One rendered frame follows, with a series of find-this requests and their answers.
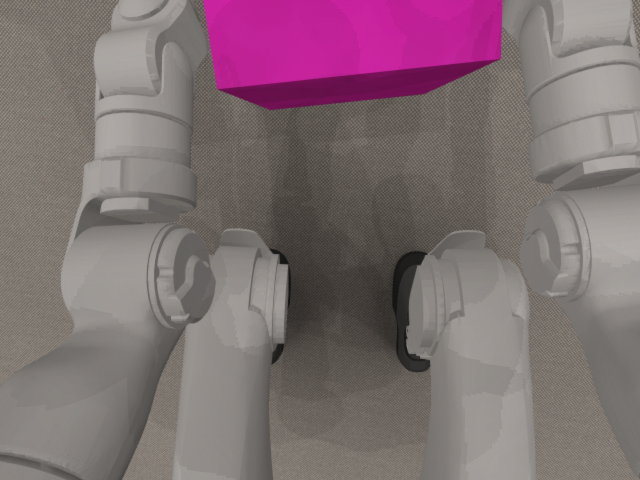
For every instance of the robot right upper arm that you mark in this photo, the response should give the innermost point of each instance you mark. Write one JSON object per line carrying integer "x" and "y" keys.
{"x": 582, "y": 248}

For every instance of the left robot thigh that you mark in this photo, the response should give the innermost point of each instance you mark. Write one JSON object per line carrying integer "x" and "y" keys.
{"x": 223, "y": 430}

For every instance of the robot left upper arm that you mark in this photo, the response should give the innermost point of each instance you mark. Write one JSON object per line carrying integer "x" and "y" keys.
{"x": 78, "y": 412}

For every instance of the right robot forearm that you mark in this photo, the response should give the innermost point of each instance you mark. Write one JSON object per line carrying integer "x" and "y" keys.
{"x": 581, "y": 75}

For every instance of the left robot foot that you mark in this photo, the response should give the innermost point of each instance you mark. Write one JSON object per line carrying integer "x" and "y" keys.
{"x": 278, "y": 351}

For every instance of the left robot forearm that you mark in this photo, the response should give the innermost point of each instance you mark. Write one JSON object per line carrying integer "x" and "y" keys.
{"x": 145, "y": 70}

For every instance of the carton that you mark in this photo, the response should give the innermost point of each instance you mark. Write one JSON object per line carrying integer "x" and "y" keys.
{"x": 294, "y": 53}

